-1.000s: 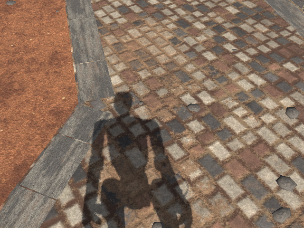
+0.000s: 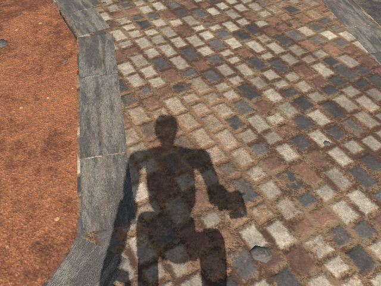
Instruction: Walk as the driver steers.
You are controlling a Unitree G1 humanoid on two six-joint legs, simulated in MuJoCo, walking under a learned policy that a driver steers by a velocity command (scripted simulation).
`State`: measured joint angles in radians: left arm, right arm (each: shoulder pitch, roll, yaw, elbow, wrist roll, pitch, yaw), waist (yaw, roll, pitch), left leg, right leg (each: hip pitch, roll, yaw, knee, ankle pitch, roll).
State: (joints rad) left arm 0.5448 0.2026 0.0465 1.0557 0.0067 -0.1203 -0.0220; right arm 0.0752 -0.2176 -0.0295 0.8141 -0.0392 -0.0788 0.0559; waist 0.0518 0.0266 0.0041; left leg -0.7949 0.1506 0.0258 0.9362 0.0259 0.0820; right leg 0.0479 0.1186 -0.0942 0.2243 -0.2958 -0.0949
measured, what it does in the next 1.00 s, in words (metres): walks ahead, turning right: left foot, then right foot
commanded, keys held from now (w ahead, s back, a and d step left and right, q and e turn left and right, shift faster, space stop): w+shift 0.20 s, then w+e+shift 0.80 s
